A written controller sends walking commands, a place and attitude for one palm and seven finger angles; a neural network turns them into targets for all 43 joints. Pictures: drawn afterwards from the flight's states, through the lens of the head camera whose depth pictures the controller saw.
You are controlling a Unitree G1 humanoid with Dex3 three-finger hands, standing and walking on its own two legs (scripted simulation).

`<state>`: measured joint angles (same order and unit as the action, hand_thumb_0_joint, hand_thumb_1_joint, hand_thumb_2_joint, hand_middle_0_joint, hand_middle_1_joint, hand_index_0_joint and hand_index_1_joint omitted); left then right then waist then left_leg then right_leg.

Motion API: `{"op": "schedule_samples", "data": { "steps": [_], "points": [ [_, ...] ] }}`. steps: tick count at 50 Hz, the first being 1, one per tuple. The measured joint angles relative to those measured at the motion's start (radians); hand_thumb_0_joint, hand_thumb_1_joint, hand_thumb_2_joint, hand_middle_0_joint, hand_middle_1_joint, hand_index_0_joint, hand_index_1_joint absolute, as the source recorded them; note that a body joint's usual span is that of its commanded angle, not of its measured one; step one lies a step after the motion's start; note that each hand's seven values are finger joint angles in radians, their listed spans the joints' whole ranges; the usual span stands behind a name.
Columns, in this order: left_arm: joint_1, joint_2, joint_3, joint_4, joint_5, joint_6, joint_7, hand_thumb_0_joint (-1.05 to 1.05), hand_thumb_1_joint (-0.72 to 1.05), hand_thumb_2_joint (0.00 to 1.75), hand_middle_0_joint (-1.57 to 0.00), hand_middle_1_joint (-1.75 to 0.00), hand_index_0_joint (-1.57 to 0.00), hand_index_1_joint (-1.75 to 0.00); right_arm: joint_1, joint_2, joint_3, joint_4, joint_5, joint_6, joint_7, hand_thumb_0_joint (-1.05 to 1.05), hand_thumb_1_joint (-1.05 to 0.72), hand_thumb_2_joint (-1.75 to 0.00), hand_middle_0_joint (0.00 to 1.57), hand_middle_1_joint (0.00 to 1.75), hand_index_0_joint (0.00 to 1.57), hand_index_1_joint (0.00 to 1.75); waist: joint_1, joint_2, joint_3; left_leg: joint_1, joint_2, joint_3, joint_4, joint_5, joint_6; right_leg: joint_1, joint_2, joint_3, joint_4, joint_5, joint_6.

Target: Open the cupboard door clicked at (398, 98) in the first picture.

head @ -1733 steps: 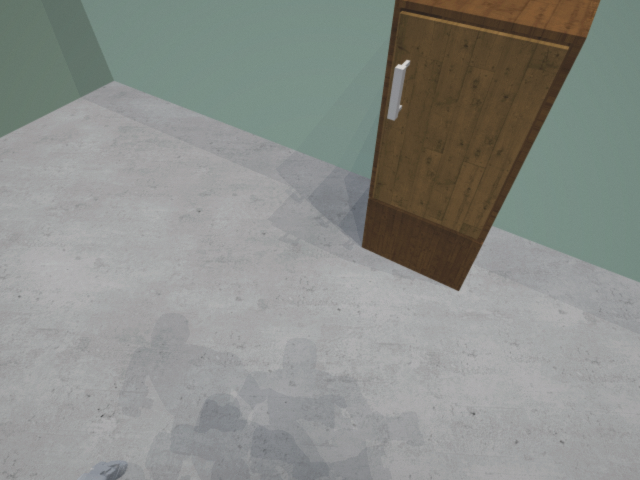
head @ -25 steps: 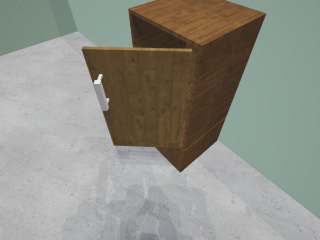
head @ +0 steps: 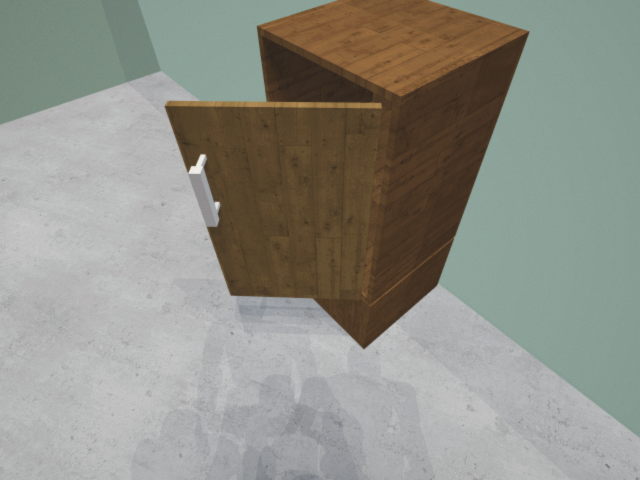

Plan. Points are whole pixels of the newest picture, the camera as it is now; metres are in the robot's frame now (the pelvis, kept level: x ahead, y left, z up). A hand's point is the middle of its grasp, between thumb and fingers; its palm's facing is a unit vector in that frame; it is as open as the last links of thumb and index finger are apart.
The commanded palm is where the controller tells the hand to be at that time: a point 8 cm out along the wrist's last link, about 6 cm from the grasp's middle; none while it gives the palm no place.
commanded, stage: shuffle to correct the standing spot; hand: left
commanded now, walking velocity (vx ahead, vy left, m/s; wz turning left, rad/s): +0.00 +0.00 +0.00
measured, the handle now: (207, 191) +0.63 +0.26 -0.04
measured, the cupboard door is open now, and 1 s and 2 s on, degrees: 46 46 46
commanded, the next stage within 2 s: come to a stop and stand still in 0.56 s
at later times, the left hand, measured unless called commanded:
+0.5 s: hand out of the picture +0.03 +0.20 -0.18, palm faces +0.03 -0.98 -0.19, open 7.4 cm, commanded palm none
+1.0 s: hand out of the picture +0.13 +0.24 -0.19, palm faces +0.07 -0.97 -0.21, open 7.4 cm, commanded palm none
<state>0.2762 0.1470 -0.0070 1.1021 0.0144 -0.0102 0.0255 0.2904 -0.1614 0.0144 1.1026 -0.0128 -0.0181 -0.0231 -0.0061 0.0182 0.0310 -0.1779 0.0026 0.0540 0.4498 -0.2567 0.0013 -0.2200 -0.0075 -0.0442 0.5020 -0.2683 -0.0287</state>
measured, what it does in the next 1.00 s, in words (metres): walks ahead: right foot, then left foot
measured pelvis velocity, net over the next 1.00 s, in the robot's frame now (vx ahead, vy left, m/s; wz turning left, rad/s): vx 0.11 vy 0.05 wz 0.01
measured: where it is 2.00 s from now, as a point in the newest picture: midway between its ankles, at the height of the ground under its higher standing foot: outside the picture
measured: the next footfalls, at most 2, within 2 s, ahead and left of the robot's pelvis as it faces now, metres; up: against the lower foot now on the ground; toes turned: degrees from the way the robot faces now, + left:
right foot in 0.62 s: +0.13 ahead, -0.03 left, +0.00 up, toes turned +0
left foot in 0.90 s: +0.20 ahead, +0.19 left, +0.00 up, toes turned +6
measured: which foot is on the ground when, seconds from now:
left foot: down 0.00-0.62, up 0.64-0.88, down 0.90-1.00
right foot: down 0.00-0.40, up 0.42-0.60, down 0.62-1.00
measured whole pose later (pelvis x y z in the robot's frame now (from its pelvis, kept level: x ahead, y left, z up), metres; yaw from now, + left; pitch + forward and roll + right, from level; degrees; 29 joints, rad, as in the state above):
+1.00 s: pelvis +0.11 +0.05 -0.02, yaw +0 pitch +0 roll +1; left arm 0.26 0.18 0.05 1.02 0.02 0.04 0.04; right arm 0.17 -0.16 -0.03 0.98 -0.02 0.00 -0.03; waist 0.02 -0.05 0.07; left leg -0.36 0.04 0.08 0.60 -0.24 -0.01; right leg -0.31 -0.06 -0.05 0.84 -0.56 0.00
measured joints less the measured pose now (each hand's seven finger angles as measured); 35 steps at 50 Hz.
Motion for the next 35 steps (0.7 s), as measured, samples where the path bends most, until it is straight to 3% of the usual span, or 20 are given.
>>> {"op": "schedule_samples", "data": {
  "steps": [9,15,19,21,25,27,29,31,35],
  "points": [
    [0.008,-0.003,0.004,0.005,0.004,-0.002,-0.004,0.01,0.91,0.90,-0.20,-0.30,-0.20,-0.30,-0.007,0.004,-0.004,0.008,-0.002,0.004,0.001,0.00,-0.91,-0.90,0.20,0.30,0.20,0.30,0.006,-0.008,-0.001,-0.002,0.013,-0.005,0.018,-0.017,-0.009,0.005,0.012,-0.006,0.004,-0.012,-0.010],
    [0.041,-0.011,0.023,-0.016,0.010,-0.004,-0.010,0.00,0.91,0.90,-0.20,-0.30,-0.20,-0.30,0.020,-0.005,-0.013,-0.001,-0.008,0.018,0.011,0.00,-0.91,-0.90,0.20,0.30,0.20,0.30,0.014,0.003,-0.012,-0.047,0.028,-0.012,0.125,-0.098,0.009,0.014,0.022,-0.028,0.020,-0.046,-0.011],
    [0.063,-0.001,0.037,-0.015,0.012,0.002,-0.011,0.00,0.91,0.90,-0.20,-0.30,-0.20,-0.30,0.033,0.002,-0.015,-0.004,-0.008,0.003,0.011,0.00,-0.91,-0.90,0.20,0.30,0.20,0.30,0.025,-0.033,-0.008,-0.020,0.004,0.014,0.101,-0.082,0.017,0.020,-0.005,-0.013,0.054,-0.081,0.007],
    [0.067,0.005,0.040,-0.009,0.015,0.013,-0.012,0.00,0.91,0.90,-0.20,-0.30,-0.20,-0.30,0.043,0.006,-0.014,-0.015,-0.010,-0.009,0.008,0.00,-0.91,-0.90,0.20,0.30,0.20,0.30,0.026,-0.048,-0.009,-0.009,-0.011,0.030,0.094,-0.099,0.028,-0.005,-0.022,-0.007,0.119,-0.135,-0.008],
    [0.034,0.008,0.041,-0.008,0.016,0.023,-0.013,0.01,0.91,0.90,-0.20,-0.30,-0.20,-0.30,0.059,0.014,-0.013,-0.035,-0.015,-0.024,-0.001,0.00,-0.91,-0.90,0.20,0.30,0.20,0.30,0.008,-0.036,0.008,0.015,-0.020,0.044,0.065,-0.104,0.046,-0.117,-0.027,-0.030,0.356,-0.275,-0.024],
    [0.006,0.006,0.043,-0.020,0.015,0.021,-0.016,0.01,0.91,0.90,-0.19,-0.30,-0.20,-0.30,0.070,0.018,-0.011,-0.033,-0.018,-0.022,-0.001,0.00,-0.91,-0.90,0.20,0.30,0.20,0.30,0.002,-0.022,0.019,0.032,-0.022,0.043,0.045,-0.102,0.046,-0.142,-0.031,-0.050,0.353,-0.262,-0.024],
    [-0.020,0.002,0.044,-0.040,0.016,0.012,-0.016,0.01,0.91,0.90,-0.19,-0.30,-0.20,-0.30,0.080,0.020,-0.010,-0.026,-0.015,-0.016,0.001,0.00,-0.91,-0.90,0.20,0.30,0.20,0.30,0.003,-0.006,0.027,0.043,-0.022,0.042,0.048,-0.114,0.041,-0.130,-0.031,-0.071,0.256,-0.182,-0.022],
    [-0.031,0.012,0.047,-0.068,0.019,-0.012,-0.016,0.01,0.92,0.90,-0.20,-0.30,-0.20,-0.30,0.098,0.026,-0.009,-0.021,-0.006,-0.012,0.005,0.00,-0.91,-0.90,0.20,0.30,0.20,0.30,0.010,-0.013,0.027,0.024,-0.034,0.046,0.113,-0.150,0.036,-0.095,-0.046,-0.069,0.131,-0.041,-0.036],
    [-0.042,0.001,0.051,-0.087,0.015,-0.041,-0.003,0.01,0.92,0.90,-0.20,-0.30,-0.20,-0.30,0.071,0.013,-0.023,-0.003,-0.006,0.024,0.011,0.00,-0.91,-0.90,0.20,0.30,0.20,0.30,0.015,0.013,0.032,-0.142,-0.020,0.014,0.522,-0.268,0.011,-0.060,-0.056,-0.098,0.156,-0.097,-0.017]
  ]
}}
